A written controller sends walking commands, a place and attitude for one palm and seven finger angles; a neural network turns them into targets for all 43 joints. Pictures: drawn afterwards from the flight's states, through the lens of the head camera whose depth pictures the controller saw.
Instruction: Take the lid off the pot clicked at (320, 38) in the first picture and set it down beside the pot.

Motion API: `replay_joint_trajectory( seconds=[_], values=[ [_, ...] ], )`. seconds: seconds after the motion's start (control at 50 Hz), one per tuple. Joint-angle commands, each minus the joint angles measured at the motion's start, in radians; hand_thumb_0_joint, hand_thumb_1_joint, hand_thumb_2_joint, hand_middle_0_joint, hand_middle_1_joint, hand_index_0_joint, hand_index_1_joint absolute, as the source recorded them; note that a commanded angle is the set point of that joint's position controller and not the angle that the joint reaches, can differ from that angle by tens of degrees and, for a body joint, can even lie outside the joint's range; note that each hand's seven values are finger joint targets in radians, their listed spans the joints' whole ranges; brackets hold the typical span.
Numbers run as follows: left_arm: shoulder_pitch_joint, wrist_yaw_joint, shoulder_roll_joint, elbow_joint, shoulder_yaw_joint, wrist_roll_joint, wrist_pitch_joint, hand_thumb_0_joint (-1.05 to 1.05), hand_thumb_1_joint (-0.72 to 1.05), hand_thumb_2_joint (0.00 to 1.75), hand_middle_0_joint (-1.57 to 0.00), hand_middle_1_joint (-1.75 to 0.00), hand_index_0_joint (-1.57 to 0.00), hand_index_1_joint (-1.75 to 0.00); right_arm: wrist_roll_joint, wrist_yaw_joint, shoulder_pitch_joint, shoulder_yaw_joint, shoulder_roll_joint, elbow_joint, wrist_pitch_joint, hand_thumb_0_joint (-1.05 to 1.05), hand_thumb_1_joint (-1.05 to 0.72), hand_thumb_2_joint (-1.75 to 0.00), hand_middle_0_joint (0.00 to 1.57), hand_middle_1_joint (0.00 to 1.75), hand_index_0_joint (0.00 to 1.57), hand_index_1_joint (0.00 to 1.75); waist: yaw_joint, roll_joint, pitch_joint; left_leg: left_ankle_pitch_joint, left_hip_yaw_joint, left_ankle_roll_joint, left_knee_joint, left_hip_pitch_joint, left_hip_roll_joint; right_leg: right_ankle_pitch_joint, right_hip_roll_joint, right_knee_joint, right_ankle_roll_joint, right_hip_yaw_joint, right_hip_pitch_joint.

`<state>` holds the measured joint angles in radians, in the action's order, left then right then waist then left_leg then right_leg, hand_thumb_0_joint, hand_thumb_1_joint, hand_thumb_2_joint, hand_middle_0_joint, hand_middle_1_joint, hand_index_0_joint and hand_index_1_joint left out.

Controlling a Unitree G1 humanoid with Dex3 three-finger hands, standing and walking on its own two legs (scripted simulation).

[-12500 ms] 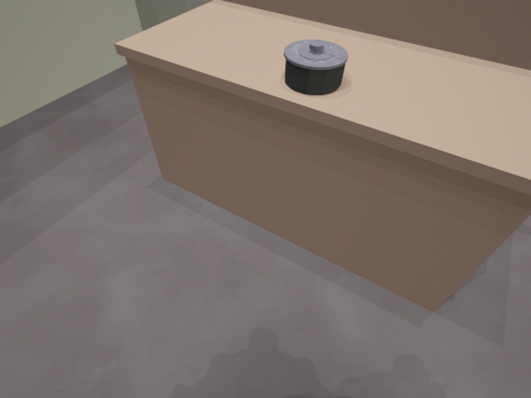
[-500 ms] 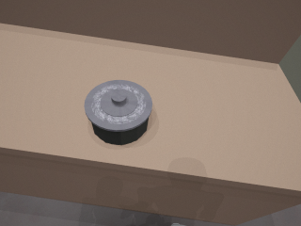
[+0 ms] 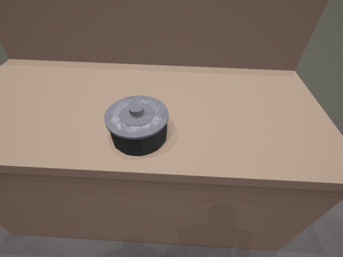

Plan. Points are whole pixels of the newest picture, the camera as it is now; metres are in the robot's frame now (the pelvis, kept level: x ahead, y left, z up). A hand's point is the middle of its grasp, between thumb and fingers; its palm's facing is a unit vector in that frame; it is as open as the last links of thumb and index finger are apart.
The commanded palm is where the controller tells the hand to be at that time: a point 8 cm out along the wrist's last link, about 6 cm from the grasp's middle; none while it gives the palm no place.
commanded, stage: come to a stop and stand still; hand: left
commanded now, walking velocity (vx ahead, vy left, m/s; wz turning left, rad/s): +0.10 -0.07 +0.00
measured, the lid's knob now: (136, 109) +0.51 +0.14 +0.08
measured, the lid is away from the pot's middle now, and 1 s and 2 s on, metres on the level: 0.00 0.00 0.00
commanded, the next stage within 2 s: look again from close up in 0.56 s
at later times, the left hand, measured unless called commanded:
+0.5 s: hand out of the picture -0.04 +0.16 -0.17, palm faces +0.06 -0.98 -0.17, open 7.4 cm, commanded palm none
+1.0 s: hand out of the picture -0.01 +0.17 -0.19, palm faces +0.05 -0.98 -0.19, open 7.4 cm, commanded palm none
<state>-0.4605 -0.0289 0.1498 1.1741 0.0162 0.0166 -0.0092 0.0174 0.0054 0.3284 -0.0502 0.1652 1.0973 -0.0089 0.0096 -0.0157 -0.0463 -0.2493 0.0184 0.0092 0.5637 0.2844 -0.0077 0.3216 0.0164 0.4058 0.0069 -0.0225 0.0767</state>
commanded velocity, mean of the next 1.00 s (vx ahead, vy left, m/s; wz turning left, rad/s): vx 0.00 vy -0.01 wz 0.00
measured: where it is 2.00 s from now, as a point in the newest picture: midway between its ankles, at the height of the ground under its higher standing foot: outside the picture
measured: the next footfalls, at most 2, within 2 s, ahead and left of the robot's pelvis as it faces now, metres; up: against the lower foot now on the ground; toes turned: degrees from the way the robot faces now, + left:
left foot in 0.02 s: +0.05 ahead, +0.11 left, +0.00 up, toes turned +0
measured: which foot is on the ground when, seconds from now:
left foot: up 0.00-0.00, down 0.02-1.00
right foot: down 0.00-1.00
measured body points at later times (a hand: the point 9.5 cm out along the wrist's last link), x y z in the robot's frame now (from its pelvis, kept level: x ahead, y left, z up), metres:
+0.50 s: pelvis -0.02 +0.00 +0.00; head -0.03 +0.00 +0.45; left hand -0.04 +0.21 -0.16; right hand -0.05 -0.19 -0.17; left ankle +0.01 +0.11 -0.74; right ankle -0.07 -0.12 -0.74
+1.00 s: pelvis -0.01 +0.00 -0.01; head +0.00 +0.01 +0.44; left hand -0.01 +0.23 -0.17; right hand +0.02 -0.23 -0.16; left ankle +0.01 +0.11 -0.74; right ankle -0.07 -0.12 -0.74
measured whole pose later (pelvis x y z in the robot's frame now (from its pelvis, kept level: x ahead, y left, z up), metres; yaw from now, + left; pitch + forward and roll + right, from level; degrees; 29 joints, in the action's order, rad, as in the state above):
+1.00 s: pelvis -0.01 +0.00 -0.01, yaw +1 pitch +0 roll -1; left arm -0.32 -0.05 0.15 1.04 0.00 0.01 0.02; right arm 0.01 0.03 0.27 -0.01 0.17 1.04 0.01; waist 0.00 0.00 0.03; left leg -0.29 -0.01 0.03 0.62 0.32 -0.01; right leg 0.39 0.01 0.55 0.00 0.01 0.16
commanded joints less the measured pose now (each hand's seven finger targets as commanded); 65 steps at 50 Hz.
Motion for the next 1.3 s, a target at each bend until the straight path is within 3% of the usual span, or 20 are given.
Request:
replay_joint_trajectory(
  seconds=[0.0,0.02,0.06,0.08,0.12,0.16,0.24,0.38,0.62,0.64,0.66,0.68,0.7,0.8,0.84,0.88,0.94,1.1,1.16,1.28],
  values=[
    [0.035,-0.004,0.103,-0.063,0.026,-0.003,0.043,0.0,0.9,0.9,-0.2,-0.3,-0.2,-0.3,-0.002,0.019,0.05,0.007,0.059,-0.005,0.041,0.0,-0.9,-0.9,0.2,0.3,0.2,0.3,0.006,0.079,0.149,0.071,-0.063,0.019,-0.105,-0.059,0.064,-0.036,-0.118,-0.072,0.067,-0.087,0.193],
    [0.029,-0.005,0.082,-0.054,0.024,-0.007,0.044,0.0,0.9,0.9,-0.2,-0.3,-0.2,-0.3,0.001,0.028,0.061,0.012,0.056,0.006,0.045,0.0,-0.9,-0.9,0.2,0.3,0.2,0.3,0.001,0.089,0.135,0.147,-0.081,0.03,-0.11,-0.069,0.076,-0.127,-0.099,-0.043,0.064,-0.077,0.18],
    [0.027,-0.01,0.062,-0.039,0.019,-0.009,0.03,0.0,0.9,0.9,-0.2,-0.3,-0.2,-0.3,0.001,0.028,0.102,0.016,0.061,0.044,0.056,0.0,-0.9,-0.9,0.2,0.3,0.2,0.3,-0.004,-0.13,0.061,0.157,-0.205,0.066,-0.241,-0.11,0.142,-0.079,-0.064,0.061,0.029,0.009,0.144],
    [0.015,-0.011,0.054,-0.031,0.016,-0.01,0.027,0.0,0.9,0.9,-0.2,-0.3,-0.2,-0.3,-0.002,0.032,0.097,0.013,0.073,0.051,0.054,0.0,-0.9,-0.9,0.2,0.3,0.2,0.3,-0.017,-0.15,0.075,0.085,-0.26,0.089,-0.294,-0.094,0.172,-0.023,-0.045,0.07,0.019,0.036,0.144],
    [0.005,-0.014,0.036,-0.023,0.011,-0.003,0.021,0.0,0.9,0.9,-0.2,-0.3,-0.2,-0.3,-0.003,0.033,0.087,0.011,0.068,0.052,0.046,0.0,-0.9,-0.9,0.2,0.3,0.2,0.3,-0.032,-0.087,0.124,-0.091,-0.272,0.094,-0.343,-0.016,0.166,-0.001,-0.05,0.046,0.021,0.035,0.132],
    [-0.003,-0.014,0.021,-0.017,0.007,-0.001,0.023,0.0,0.9,0.9,-0.2,-0.3,-0.2,-0.3,-0.003,0.031,0.084,0.01,0.047,0.053,0.04,0.0,-0.9,-0.9,0.2,0.3,0.2,0.3,-0.034,-0.057,0.151,-0.161,-0.228,0.071,-0.344,0.033,0.133,-0.034,-0.065,0.005,0.024,0.018,0.114],
    [0.003,-0.016,0.023,-0.027,0.007,-0.005,0.033,0.0,0.9,0.9,-0.2,-0.3,-0.2,-0.3,-0.003,0.025,0.1,0.008,0.021,0.057,0.039,0.0,-0.9,-0.9,0.2,0.3,0.2,0.3,-0.023,-0.016,0.138,-0.119,-0.172,0.041,-0.303,0.027,0.094,-0.067,-0.082,-0.041,0.026,-0.013,0.114],
    [0.019,-0.019,0.025,-0.039,0.004,-0.007,0.047,0.0,0.9,0.9,-0.2,-0.3,-0.2,-0.3,-0.007,0.025,0.113,0.012,-0.001,0.06,0.039,0.0,-0.9,-0.9,0.2,0.3,0.2,0.3,-0.002,0.052,0.124,0.06,-0.123,0.032,-0.221,-0.041,0.082,-0.121,-0.103,-0.09,0.03,-0.044,0.15],
    [0.012,-0.022,0.03,-0.037,0.001,-0.005,0.051,0.0,0.9,0.9,-0.2,-0.3,-0.2,-0.3,-0.006,0.026,0.075,0.02,0.013,0.054,0.036,0.0,-0.9,-0.9,0.2,0.3,0.2,0.3,0.005,0.023,0.124,0.134,-0.108,0.023,-0.2,-0.086,0.086,-0.156,-0.111,-0.101,0.035,-0.077,0.17],
    [-0.007,-0.048,0.076,-0.043,-0.008,0.017,0.073,0.0,0.9,0.9,-0.2,-0.3,-0.2,-0.3,-0.012,0.011,-0.044,0.038,0.063,-0.047,0.043,0.0,-0.9,-0.9,0.2,0.3,0.2,0.3,-0.037,0.125,0.276,0.126,-0.081,-0.011,-0.011,0.071,0.065,-0.337,-0.12,-0.114,0.021,-0.094,0.229],
    [0.019,-0.042,0.089,-0.091,-0.009,0.013,0.075,0.0,0.9,0.9,-0.2,-0.3,-0.2,-0.3,-0.007,0.005,0.004,0.034,0.019,-0.075,0.033,0.0,-0.9,-0.9,0.2,0.3,0.2,0.3,0.016,0.115,0.234,-0.04,-0.057,-0.001,-0.015,0.026,0.062,-0.056,-0.159,-0.138,0.046,-0.113,0.296],
    [0.066,-0.031,0.098,-0.109,-0.001,0.003,0.066,0.0,0.9,0.9,-0.2,-0.3,-0.2,-0.3,0.004,0.004,0.026,0.03,0.027,-0.074,0.027,0.0,-0.9,-0.9,0.2,0.3,0.2,0.3,0.022,0.024,0.138,0.022,-0.056,0.004,-0.008,-0.029,0.044,-0.006,-0.158,-0.1,0.073,-0.097,0.253],
    [0.068,-0.029,0.093,-0.125,0.001,-0.001,0.063,0.0,0.9,0.9,-0.2,-0.3,-0.2,-0.3,0.0,0.008,0.037,0.028,0.03,-0.085,0.023,0.0,-0.9,-0.9,0.2,0.3,0.2,0.3,0.029,0.003,0.118,-0.021,-0.059,0.007,0.006,-0.018,0.046,0.097,-0.14,-0.09,0.079,-0.1,0.264],
    [0.05,-0.026,0.069,-0.144,0.0,0.0,0.051,0.0,0.9,0.9,-0.2,-0.3,-0.2,-0.3,-0.004,0.017,0.019,0.03,0.071,-0.112,0.038,0.0,-0.9,-0.9,0.2,0.3,0.2,0.3,0.001,-0.025,0.074,0.119,-0.134,0.044,-0.034,0.01,0.086,-0.044,-0.08,0.038,0.067,-0.045,0.183],
    [0.032,-0.029,0.067,-0.143,-0.003,0.0,0.05,0.0,0.9,0.9,-0.2,-0.3,-0.2,-0.3,-0.006,0.02,0.009,0.034,0.079,-0.113,0.044,0.0,-0.9,-0.9,0.2,0.3,0.2,0.3,-0.009,0.021,0.064,0.223,-0.139,0.053,-0.03,0.008,0.096,-0.122,-0.076,0.054,0.06,-0.039,0.143],
    [0.035,-0.027,0.082,-0.152,-0.002,-0.003,0.044,0.0,0.9,0.9,-0.2,-0.3,-0.2,-0.3,-0.008,0.023,-0.001,0.034,0.09,-0.114,0.046,0.0,-0.9,-0.9,0.2,0.3,0.2,0.3,-0.014,0.0,0.039,0.266,-0.137,0.052,-0.033,-0.03,0.098,-0.162,-0.079,0.064,0.054,-0.032,0.127],
    [0.041,-0.03,0.089,-0.166,-0.002,-0.002,0.038,0.0,0.9,0.9,-0.2,-0.3,-0.2,-0.3,-0.009,0.024,-0.025,0.036,0.089,-0.113,0.041,0.0,-0.9,-0.9,0.2,0.3,0.2,0.3,-0.014,0.038,0.094,0.246,-0.136,0.05,-0.044,-0.001,0.093,-0.164,-0.082,0.045,0.05,-0.041,0.133],
    [0.071,-0.023,0.135,-0.205,0.0,-0.004,0.027,0.0,0.9,0.9,-0.2,-0.3,-0.2,-0.3,-0.01,0.021,-0.063,0.036,0.114,-0.125,0.04,0.0,-0.9,-0.9,0.2,0.3,0.2,0.3,-0.016,-0.012,0.064,0.229,-0.137,0.041,-0.081,-0.044,0.094,-0.168,-0.092,0.034,0.038,-0.039,0.114],
    [0.074,-0.022,0.138,-0.207,-0.004,-0.003,0.028,0.0,0.9,0.9,-0.2,-0.3,-0.2,-0.3,-0.012,0.021,-0.081,0.037,0.111,-0.122,0.039,0.0,-0.9,-0.9,0.2,0.3,0.2,0.3,-0.019,0.009,0.087,0.225,-0.128,0.038,-0.09,-0.047,0.091,-0.178,-0.101,0.016,0.033,-0.043,0.121],
    [0.074,-0.017,0.157,-0.214,-0.003,-0.004,0.027,0.0,0.9,0.9,-0.2,-0.3,-0.2,-0.3,-0.014,0.02,-0.085,0.035,0.118,-0.122,0.042,0.0,-0.9,-0.9,0.2,0.3,0.2,0.3,-0.022,0.021,0.051,0.258,-0.13,0.039,-0.102,-0.085,0.097,-0.203,-0.105,0.008,0.025,-0.035,0.098]
  ],
)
